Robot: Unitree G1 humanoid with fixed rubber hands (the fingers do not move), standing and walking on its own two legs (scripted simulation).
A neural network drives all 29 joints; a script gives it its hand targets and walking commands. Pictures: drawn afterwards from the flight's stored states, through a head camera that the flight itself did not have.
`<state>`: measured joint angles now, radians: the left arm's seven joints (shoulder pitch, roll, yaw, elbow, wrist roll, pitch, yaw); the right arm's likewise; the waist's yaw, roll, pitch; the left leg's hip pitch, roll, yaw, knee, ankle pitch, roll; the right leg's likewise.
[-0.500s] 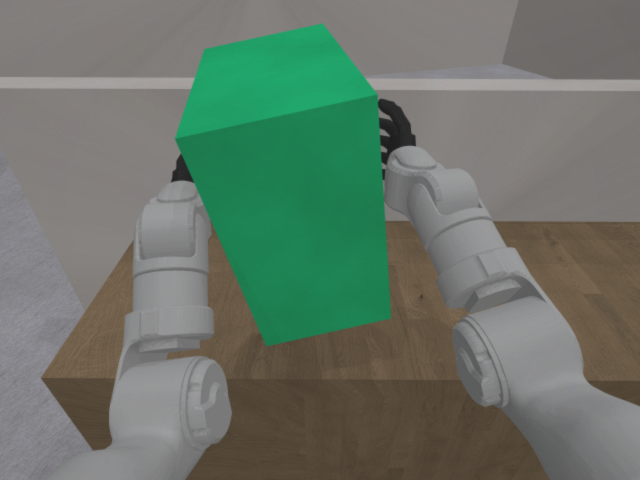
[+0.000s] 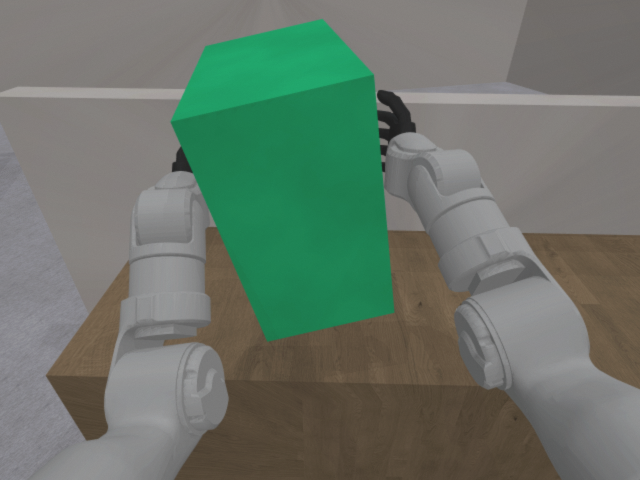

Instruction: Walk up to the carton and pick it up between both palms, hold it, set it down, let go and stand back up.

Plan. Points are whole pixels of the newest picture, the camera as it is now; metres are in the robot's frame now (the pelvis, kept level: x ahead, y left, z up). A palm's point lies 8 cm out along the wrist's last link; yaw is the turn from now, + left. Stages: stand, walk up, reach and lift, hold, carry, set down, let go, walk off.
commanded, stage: hold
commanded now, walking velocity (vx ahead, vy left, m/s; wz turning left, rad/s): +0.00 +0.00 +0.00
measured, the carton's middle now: (296, 173) +0.41 +0.02 +0.27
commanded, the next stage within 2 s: none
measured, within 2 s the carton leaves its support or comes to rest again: neither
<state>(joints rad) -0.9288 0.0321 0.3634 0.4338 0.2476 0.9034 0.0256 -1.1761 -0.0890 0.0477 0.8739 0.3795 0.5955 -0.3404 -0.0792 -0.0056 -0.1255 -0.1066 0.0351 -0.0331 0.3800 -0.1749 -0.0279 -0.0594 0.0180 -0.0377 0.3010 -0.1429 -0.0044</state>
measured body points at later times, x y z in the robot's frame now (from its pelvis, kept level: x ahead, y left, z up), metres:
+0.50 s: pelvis +0.00 -0.01 +0.00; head -0.09 +0.01 +0.44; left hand +0.39 +0.14 +0.28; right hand +0.39 -0.11 +0.32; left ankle +0.03 +0.13 -0.75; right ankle +0.02 -0.11 -0.75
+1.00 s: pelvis +0.00 +0.00 +0.00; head -0.08 +0.01 +0.44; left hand +0.39 +0.15 +0.27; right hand +0.39 -0.11 +0.31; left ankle +0.03 +0.13 -0.75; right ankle +0.02 -0.11 -0.75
